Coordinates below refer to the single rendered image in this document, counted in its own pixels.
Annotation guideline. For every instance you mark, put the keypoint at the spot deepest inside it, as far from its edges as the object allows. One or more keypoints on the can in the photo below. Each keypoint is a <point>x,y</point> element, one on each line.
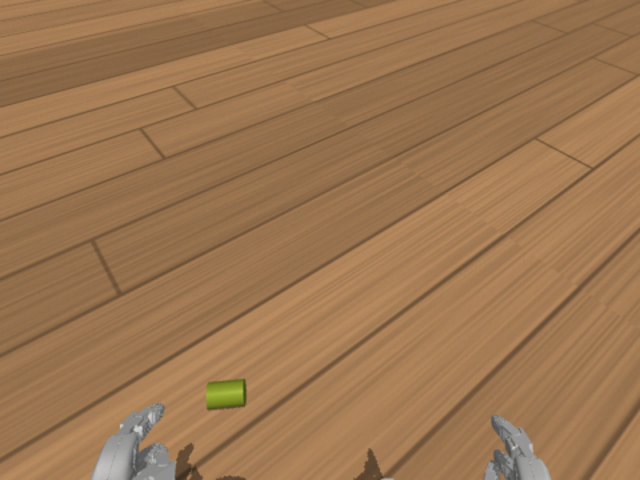
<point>228,393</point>

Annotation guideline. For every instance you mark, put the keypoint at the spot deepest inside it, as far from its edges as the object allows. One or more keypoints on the right robot hand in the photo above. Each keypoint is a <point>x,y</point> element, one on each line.
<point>522,463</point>

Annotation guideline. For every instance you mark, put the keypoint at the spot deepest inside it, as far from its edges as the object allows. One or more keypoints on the left robot hand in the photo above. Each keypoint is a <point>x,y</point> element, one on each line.
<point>120,458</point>

